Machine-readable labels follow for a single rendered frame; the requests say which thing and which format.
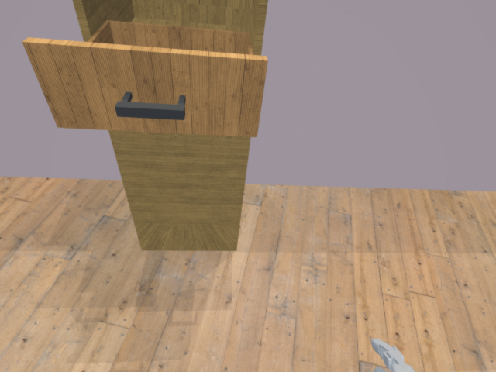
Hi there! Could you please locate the drawer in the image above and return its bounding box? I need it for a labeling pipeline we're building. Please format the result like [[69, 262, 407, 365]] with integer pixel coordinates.
[[22, 20, 268, 137]]

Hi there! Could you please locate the robot right hand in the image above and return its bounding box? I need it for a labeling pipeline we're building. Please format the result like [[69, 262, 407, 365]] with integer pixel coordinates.
[[371, 338, 415, 372]]

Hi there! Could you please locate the handle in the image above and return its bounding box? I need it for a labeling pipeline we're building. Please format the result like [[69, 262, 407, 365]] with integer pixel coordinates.
[[115, 92, 186, 120]]

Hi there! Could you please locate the cabinet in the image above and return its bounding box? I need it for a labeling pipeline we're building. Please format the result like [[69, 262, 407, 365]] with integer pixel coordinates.
[[73, 0, 268, 251]]

